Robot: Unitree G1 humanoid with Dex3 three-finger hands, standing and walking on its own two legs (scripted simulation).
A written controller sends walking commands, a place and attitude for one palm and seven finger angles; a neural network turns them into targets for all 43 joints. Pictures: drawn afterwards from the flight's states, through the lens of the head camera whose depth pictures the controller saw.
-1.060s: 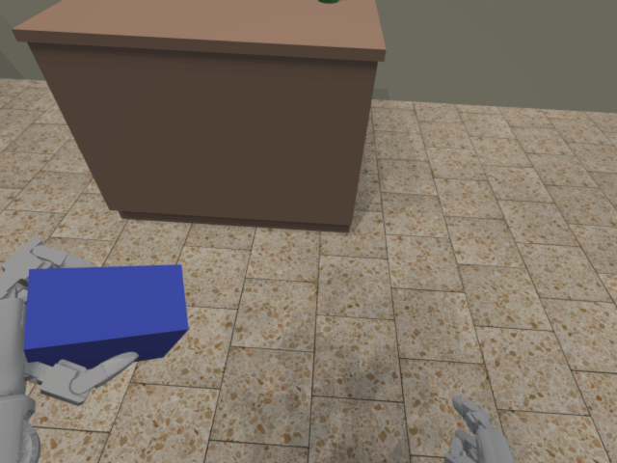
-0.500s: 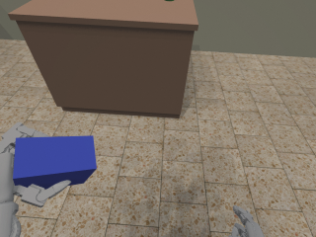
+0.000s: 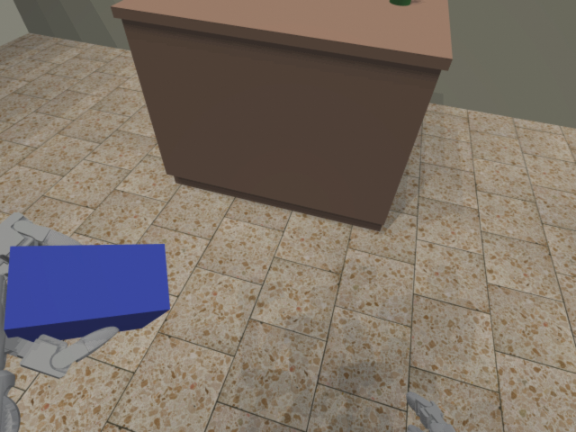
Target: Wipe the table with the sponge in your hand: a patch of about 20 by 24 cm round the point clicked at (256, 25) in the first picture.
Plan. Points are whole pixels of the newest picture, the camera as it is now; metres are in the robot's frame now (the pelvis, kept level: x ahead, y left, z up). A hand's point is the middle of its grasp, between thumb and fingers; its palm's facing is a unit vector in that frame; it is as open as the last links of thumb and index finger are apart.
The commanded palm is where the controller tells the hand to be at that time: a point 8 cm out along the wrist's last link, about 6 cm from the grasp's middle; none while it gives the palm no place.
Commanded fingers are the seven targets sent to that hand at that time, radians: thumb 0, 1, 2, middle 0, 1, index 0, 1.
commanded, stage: walk to a spot facing it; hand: left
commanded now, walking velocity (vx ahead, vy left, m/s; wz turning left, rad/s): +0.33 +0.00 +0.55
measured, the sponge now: (111, 293) +0.23 +0.20 +0.15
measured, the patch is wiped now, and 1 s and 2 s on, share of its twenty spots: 0.00 0.00 0.00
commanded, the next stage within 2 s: none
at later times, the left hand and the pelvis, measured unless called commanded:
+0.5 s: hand (49, 262) +0.25 +0.27 +0.16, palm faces +0.64 -0.66 -0.40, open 10.8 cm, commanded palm +0.18 +0.29 +0.18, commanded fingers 0.00 0.10 1.30 -1.20 -1.60 -1.20 -1.60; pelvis +0.10 -0.02 -0.02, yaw +15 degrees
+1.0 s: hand (110, 203) +0.33 +0.24 +0.17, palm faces +0.69 -0.55 -0.47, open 10.7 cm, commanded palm +0.26 +0.26 +0.18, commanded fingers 0.00 0.10 1.30 -1.20 -1.60 -1.20 -1.60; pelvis +0.24 -0.06 +0.00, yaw +27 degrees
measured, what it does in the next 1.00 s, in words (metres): walks ahead, turning left: right foot, then left foot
